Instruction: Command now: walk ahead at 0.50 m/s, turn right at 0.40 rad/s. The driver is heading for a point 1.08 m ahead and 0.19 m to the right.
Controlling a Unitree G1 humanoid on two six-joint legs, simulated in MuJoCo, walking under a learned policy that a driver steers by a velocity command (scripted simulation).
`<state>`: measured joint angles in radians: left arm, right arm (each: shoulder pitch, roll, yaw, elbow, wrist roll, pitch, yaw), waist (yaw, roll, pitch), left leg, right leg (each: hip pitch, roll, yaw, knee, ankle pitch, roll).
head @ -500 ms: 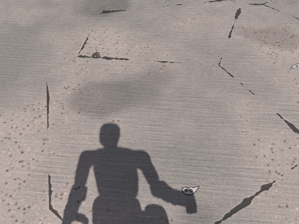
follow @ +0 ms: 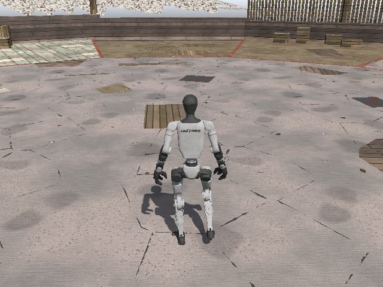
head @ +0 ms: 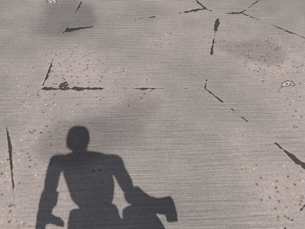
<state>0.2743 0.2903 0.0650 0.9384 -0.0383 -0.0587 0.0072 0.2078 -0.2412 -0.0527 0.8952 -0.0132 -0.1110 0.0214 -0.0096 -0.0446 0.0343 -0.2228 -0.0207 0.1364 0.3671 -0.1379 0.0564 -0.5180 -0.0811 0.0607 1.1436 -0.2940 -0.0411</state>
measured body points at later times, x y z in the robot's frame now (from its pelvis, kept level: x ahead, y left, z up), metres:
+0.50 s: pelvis +0.27 -0.08 -0.01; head +0.31 -0.10 +0.44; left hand +0.46 +0.16 -0.12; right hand +0.30 -0.38 -0.13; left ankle +0.22 +0.10 -0.64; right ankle +0.30 -0.15 -0.74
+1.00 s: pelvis +0.58 -0.10 -0.02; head +0.61 -0.10 +0.43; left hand +0.69 +0.16 -0.15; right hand +0.68 -0.39 -0.12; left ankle +0.68 -0.04 -0.74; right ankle +0.38 -0.19 -0.65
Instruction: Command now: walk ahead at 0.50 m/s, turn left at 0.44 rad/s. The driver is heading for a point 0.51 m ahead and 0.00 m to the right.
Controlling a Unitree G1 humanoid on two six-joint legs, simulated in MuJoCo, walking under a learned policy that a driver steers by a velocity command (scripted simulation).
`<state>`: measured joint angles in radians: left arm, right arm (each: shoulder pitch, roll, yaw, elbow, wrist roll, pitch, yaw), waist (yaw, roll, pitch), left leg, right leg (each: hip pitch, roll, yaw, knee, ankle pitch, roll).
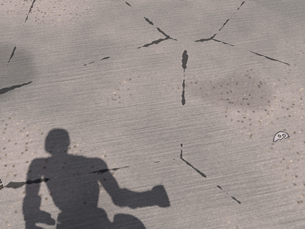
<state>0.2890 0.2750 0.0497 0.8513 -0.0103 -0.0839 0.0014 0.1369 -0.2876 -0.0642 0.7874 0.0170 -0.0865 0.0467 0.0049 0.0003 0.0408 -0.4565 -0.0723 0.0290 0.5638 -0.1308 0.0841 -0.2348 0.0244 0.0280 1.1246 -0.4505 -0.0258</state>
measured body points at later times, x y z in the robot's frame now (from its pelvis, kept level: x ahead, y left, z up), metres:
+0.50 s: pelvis +0.30 -0.04 +0.01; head +0.32 -0.04 +0.46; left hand +0.44 +0.24 -0.07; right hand +0.38 -0.31 -0.12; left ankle +0.13 +0.07 -0.64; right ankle +0.38 -0.12 -0.72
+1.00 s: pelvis +0.44 +0.00 +0.01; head +0.45 +0.01 +0.46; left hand +0.48 +0.27 -0.13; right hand +0.64 -0.22 -0.09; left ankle +0.47 +0.12 -0.72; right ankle +0.38 -0.12 -0.72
